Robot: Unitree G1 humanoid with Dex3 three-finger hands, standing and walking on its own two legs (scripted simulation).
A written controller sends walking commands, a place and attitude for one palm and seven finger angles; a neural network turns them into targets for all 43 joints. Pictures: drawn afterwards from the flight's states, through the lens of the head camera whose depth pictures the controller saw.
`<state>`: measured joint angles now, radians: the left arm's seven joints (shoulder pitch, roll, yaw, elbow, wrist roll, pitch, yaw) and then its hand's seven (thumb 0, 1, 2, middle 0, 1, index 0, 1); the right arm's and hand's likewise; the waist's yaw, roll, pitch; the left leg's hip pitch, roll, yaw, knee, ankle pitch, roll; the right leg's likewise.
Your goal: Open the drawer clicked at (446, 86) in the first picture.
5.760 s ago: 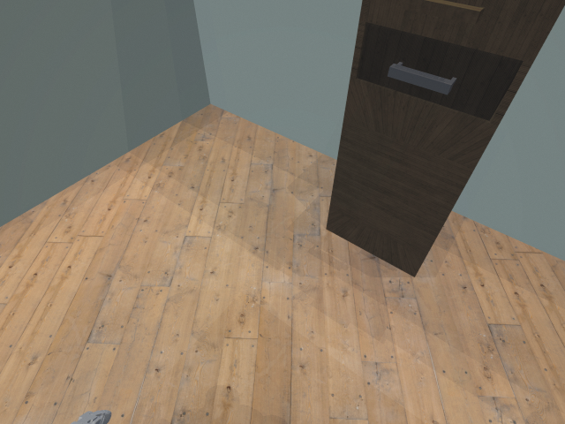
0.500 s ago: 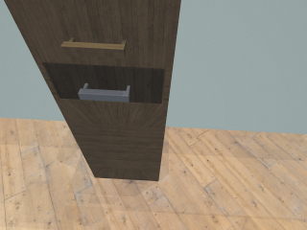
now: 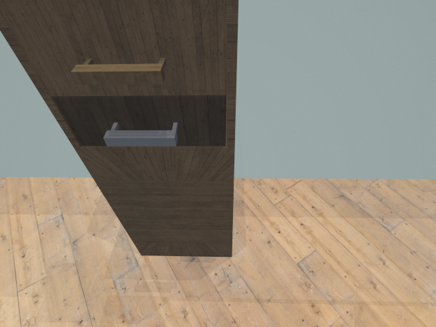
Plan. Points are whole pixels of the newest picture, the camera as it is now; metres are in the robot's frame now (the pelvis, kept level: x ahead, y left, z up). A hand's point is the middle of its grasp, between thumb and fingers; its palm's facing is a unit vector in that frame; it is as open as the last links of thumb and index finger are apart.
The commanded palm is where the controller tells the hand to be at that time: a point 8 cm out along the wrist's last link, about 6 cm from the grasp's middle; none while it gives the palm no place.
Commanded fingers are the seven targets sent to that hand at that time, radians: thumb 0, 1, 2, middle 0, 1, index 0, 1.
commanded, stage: raise the hand with hooked fingers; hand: left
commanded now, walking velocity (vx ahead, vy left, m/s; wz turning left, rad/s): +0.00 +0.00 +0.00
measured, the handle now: (143, 132) +0.52 +0.21 +0.06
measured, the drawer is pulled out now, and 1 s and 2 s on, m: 0.00 0.00 0.00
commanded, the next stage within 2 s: move the hooked fingers above the handle in 1.98 s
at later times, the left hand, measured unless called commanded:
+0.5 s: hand (117, 325) +0.14 +0.19 -0.04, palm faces -0.07 -0.12 -0.99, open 8.6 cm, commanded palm +0.14 +0.21 +0.02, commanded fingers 0.00 0.39 0.68 -0.24 -0.63 -0.24 -0.63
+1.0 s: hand (96, 255) +0.22 +0.22 +0.05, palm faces +0.06 -0.08 -1.00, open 11.5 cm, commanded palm +0.19 +0.22 +0.12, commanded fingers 0.00 -0.20 0.43 -0.28 -1.00 -0.28 -1.00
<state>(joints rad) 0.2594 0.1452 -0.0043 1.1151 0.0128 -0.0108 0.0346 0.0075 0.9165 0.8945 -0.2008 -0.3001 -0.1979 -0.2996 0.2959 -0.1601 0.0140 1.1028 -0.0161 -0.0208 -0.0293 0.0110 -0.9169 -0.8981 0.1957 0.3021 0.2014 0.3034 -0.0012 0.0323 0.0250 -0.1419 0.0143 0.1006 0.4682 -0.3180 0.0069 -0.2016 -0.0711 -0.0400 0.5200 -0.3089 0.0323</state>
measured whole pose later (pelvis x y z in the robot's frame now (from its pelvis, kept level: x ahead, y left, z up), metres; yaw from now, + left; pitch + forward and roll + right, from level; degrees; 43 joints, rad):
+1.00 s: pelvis -0.03 -0.02 -0.01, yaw -1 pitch +4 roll +1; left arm 0.24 0.43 0.01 -0.10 0.96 -0.05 0.22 0.00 0.02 0.52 -0.29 -0.86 -0.28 -0.86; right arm 0.19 -0.25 -0.02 0.63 -0.04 0.05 -0.02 0.01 -0.90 -0.90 0.20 0.30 0.20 0.30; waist 0.07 0.08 -0.03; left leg -0.33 0.02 0.05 0.60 -0.33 -0.02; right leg -0.39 -0.04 -0.03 0.64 -0.32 0.00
